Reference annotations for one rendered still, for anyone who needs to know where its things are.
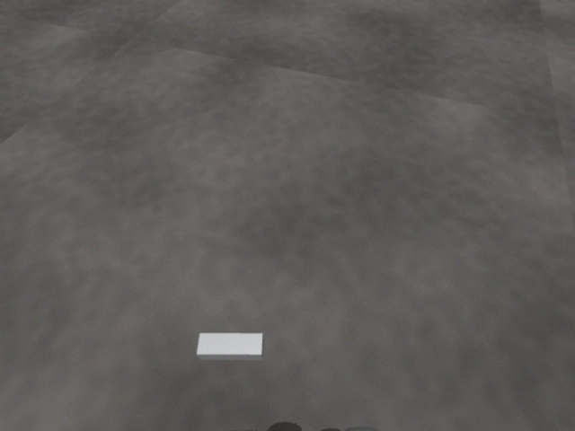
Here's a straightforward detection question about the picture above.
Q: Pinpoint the carton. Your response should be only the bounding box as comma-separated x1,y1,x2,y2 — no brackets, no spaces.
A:
197,333,264,360

